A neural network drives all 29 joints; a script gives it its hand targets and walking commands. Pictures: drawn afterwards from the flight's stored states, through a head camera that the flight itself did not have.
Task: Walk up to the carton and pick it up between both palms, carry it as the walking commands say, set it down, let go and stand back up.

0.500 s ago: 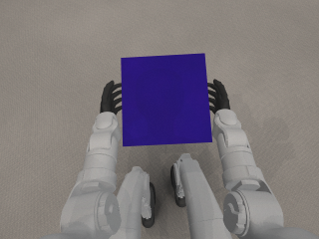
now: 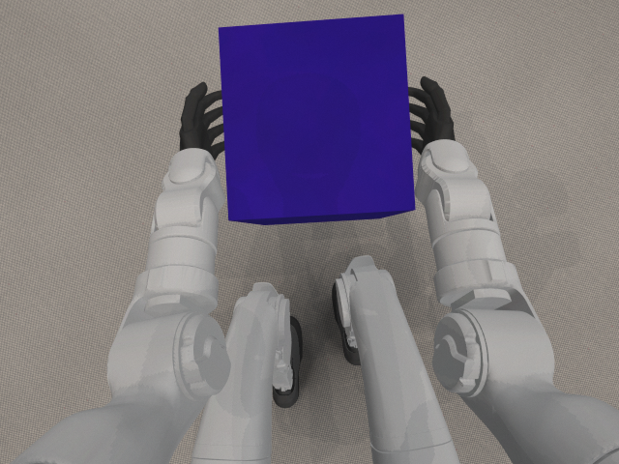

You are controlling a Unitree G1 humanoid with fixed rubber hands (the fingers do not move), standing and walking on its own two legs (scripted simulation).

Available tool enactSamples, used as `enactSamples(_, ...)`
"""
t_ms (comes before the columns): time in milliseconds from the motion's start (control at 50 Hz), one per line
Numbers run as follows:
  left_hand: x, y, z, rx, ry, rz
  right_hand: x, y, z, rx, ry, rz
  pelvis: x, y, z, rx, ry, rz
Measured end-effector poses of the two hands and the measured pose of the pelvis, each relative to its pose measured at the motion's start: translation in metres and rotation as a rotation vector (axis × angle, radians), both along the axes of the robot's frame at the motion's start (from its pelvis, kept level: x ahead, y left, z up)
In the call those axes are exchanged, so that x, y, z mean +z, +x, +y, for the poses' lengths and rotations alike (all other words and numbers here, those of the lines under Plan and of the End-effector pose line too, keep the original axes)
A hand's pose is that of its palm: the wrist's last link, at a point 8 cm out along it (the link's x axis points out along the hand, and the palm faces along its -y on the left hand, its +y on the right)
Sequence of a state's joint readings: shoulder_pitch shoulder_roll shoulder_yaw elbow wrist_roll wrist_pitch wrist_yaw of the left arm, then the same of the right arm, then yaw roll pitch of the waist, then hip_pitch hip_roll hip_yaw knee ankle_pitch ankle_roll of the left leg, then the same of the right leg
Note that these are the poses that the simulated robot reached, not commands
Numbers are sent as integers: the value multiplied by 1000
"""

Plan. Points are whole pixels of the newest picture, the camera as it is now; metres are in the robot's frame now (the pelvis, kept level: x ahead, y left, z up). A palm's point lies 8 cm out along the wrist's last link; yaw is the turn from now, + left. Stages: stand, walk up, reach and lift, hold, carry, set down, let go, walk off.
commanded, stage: set down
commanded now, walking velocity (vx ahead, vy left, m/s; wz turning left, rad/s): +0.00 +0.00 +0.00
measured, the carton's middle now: (317, 145) +0.48 -0.05 -0.14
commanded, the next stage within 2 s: none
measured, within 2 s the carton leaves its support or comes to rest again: rests again in 1.92 s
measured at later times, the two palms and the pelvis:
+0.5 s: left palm (229, 157) +0.50 +0.08 -0.18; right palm (419, 146) +0.47 -0.21 -0.19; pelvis -0.02 +0.00 -0.05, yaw +0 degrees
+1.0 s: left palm (239, 152) +0.52 +0.08 -0.24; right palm (409, 143) +0.50 -0.21 -0.26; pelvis -0.04 +0.00 -0.12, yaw +2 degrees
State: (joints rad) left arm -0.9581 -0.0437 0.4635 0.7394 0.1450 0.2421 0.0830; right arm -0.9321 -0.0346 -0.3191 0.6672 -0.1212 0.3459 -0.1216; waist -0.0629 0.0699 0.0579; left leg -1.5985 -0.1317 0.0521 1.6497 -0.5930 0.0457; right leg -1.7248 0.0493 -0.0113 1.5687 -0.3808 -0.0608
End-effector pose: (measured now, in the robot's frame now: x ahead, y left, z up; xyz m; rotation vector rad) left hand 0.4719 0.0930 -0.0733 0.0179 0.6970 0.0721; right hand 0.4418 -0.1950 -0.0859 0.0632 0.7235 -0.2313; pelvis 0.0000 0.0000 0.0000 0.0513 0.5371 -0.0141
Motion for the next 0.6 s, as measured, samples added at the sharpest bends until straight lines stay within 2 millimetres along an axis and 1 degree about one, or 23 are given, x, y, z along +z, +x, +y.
enactSamples(120, -22, 4, 0, 5, 2, 15, -23, 5, 0, 7, 3, 13, -13, 3, 4, 7, -8, 44)
enactSamples(220, -40, 10, -3, 8, -5, 7, -40, 10, -4, 15, -7, 3, -25, 3, 6, 8, -9, 59)
enactSamples(320, -62, 16, -7, 11, -7, 18, -61, 17, -8, 19, -8, 14, -37, 2, 6, 9, -8, 73)
enactSamples(420, -87, 19, -8, 13, -4, 2, -82, 25, -9, 31, -15, -2, -46, -6, 5, 9, -6, 15)
enactSamples(520, -115, 26, -12, 22, -23, -49, -110, 32, -13, 39, -29, -51, -54, -23, 3, 9, -12, -128)
enactSamples(600, -135, 27, -15, 10, 5, -24, -135, 33, -16, 33, -10, -28, -73, -26, 0, 3, -4, -91)
